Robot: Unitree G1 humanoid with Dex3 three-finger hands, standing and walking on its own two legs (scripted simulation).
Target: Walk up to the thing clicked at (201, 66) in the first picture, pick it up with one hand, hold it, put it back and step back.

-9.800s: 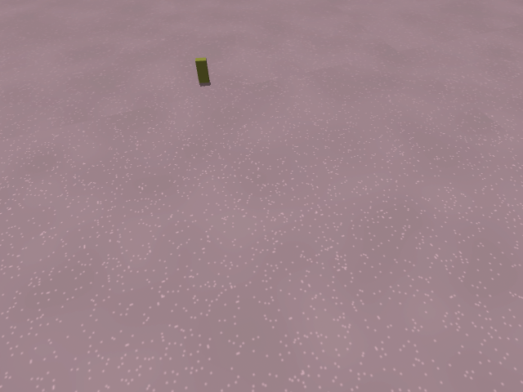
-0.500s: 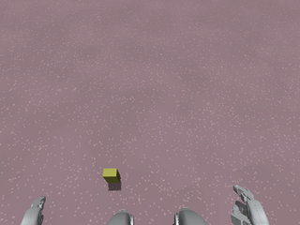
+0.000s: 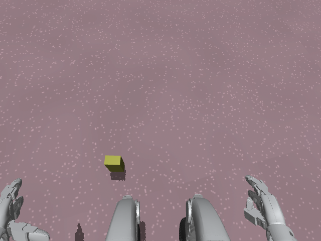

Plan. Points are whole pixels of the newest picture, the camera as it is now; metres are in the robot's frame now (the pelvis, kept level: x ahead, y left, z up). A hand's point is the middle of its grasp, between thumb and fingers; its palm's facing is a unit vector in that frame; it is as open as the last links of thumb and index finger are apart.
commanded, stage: go down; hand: left
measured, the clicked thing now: (115, 164) +0.42 +0.21 -0.55
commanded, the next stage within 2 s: approach in 1.86 s
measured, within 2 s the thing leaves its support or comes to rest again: neither
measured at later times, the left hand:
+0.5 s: hand (33, 183) +0.27 +0.38 -0.18, palm faces +0.22 -0.96 -0.19, open 17.6 cm
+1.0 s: hand (34, 174) +0.31 +0.40 -0.21, palm faces +0.21 -0.97 -0.14, open 17.6 cm
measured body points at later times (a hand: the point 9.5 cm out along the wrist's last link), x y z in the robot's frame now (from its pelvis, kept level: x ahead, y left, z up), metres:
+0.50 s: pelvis -0.05 -0.01 -0.14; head +0.15 +0.03 +0.27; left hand +0.26 +0.43 -0.16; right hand +0.12 -0.28 -0.25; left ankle +0.02 +0.12 -0.60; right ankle +0.03 -0.14 -0.60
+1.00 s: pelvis -0.06 +0.00 -0.20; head +0.15 +0.04 +0.19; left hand +0.29 +0.45 -0.20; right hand +0.11 -0.29 -0.31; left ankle +0.02 +0.12 -0.60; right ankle +0.03 -0.14 -0.60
